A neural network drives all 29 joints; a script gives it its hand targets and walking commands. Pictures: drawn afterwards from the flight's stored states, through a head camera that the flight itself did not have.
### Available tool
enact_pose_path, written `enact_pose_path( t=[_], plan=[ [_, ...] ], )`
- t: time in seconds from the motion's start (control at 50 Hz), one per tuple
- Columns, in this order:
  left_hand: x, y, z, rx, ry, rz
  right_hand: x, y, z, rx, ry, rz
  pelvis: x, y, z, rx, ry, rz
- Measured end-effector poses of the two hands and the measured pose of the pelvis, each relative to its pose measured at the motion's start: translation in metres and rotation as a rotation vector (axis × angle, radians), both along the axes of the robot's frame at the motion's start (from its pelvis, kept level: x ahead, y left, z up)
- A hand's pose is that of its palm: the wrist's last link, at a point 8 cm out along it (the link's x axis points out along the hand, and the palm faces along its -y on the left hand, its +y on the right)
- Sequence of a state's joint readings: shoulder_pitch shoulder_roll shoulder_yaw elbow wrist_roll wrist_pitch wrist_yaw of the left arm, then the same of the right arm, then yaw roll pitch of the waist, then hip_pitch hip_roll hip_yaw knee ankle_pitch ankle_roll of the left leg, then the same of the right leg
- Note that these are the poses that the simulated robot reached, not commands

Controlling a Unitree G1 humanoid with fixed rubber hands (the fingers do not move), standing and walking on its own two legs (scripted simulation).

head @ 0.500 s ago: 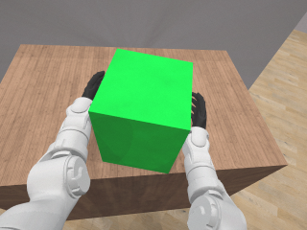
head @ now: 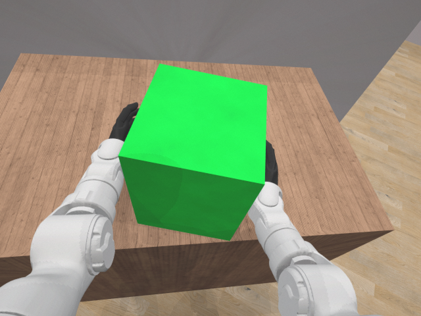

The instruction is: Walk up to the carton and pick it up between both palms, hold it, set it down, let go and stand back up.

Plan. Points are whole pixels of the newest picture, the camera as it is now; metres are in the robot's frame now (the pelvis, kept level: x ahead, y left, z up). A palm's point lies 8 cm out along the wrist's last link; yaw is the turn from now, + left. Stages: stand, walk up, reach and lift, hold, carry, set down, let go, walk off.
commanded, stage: set down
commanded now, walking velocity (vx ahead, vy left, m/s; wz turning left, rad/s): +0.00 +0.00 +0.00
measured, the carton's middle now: (197, 159) +0.39 +0.02 +0.05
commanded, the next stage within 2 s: none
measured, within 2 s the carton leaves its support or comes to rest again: neither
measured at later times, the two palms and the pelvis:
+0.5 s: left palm (95, 186) +0.35 +0.21 +0.01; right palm (274, 224) +0.28 -0.13 +0.01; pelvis -0.03 +0.00 +0.00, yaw +0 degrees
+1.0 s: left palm (78, 205) +0.31 +0.23 +0.01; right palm (285, 243) +0.24 -0.14 +0.02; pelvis -0.05 +0.00 +0.00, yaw +0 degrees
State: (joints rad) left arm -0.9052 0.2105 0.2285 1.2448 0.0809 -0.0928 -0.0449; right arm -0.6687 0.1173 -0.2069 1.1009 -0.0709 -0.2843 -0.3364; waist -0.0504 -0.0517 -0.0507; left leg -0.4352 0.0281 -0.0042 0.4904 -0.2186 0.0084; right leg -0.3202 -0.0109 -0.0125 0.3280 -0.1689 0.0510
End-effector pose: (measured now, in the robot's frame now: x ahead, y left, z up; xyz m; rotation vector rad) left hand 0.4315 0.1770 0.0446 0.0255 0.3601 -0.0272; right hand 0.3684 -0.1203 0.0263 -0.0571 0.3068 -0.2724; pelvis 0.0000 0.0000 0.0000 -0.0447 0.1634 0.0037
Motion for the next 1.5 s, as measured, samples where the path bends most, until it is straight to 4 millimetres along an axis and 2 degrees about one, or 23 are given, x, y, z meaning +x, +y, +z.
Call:
enact_pose_path(
  t=[0.16,0.24,0.32,0.4,0.5,0.68,0.74,0.92,1.0,1.16,1.28,1.36,1.5],
  plan=[
    [-0.015,0.004,-0.016,0.001,0.044,0.000,-0.011,0.001,-0.003,-0.005,-0.025,0.012,-0.002,-0.001,0.000,0.000,-0.002,0.000],
    [-0.030,0.008,-0.030,0.001,0.078,0.002,-0.025,0.000,-0.011,0.000,-0.012,0.005,-0.005,-0.001,0.000,0.000,-0.008,-0.001],
    [-0.048,0.017,-0.035,0.008,0.065,0.016,-0.045,-0.004,-0.020,0.003,0.006,-0.009,-0.011,-0.002,0.000,-0.001,-0.016,-0.001],
    [-0.066,0.028,-0.036,0.006,0.054,0.040,-0.068,-0.009,-0.025,0.013,0.013,-0.033,-0.020,-0.002,0.000,-0.002,-0.028,-0.001],
    [-0.086,0.037,-0.034,-0.007,0.058,0.044,-0.090,-0.007,-0.020,0.031,0.005,-0.039,-0.035,-0.001,-0.001,-0.004,-0.048,-0.001],
    [-0.102,0.051,-0.015,-0.003,0.002,0.049,-0.093,-0.006,0.005,0.043,-0.022,-0.050,-0.054,0.001,-0.002,-0.007,-0.075,-0.001],
    [-0.105,0.052,-0.013,0.003,-0.005,0.047,-0.096,-0.004,0.006,0.039,-0.019,-0.041,-0.056,0.001,-0.002,-0.007,-0.078,0.000],
    [-0.118,0.055,-0.026,0.011,0.021,0.029,-0.117,-0.011,-0.010,0.046,0.012,-0.061,-0.051,0.001,-0.002,-0.006,-0.085,0.000],
    [-0.127,0.058,-0.032,0.025,0.025,0.026,-0.127,-0.018,-0.010,0.062,-0.006,-0.087,-0.046,0.000,-0.001,-0.005,-0.088,0.000],
    [-0.156,0.070,-0.040,0.067,0.048,0.007,-0.150,-0.015,-0.004,0.105,-0.041,-0.086,-0.034,-0.001,0.000,-0.003,-0.125,0.002],
    [-0.184,0.076,-0.040,0.098,0.048,-0.009,-0.173,-0.021,-0.002,0.116,-0.044,-0.115,-0.028,-0.002,0.001,-0.001,-0.153,0.003],
    [-0.200,0.079,-0.044,0.077,0.060,-0.002,-0.188,-0.026,-0.005,0.111,-0.019,-0.129,-0.027,-0.002,0.001,-0.001,-0.158,0.003],
    [-0.217,0.086,-0.045,0.077,0.053,0.005,-0.205,-0.027,-0.004,0.117,0.003,-0.133,-0.029,-0.002,0.001,-0.001,-0.162,0.003]
  ],
)
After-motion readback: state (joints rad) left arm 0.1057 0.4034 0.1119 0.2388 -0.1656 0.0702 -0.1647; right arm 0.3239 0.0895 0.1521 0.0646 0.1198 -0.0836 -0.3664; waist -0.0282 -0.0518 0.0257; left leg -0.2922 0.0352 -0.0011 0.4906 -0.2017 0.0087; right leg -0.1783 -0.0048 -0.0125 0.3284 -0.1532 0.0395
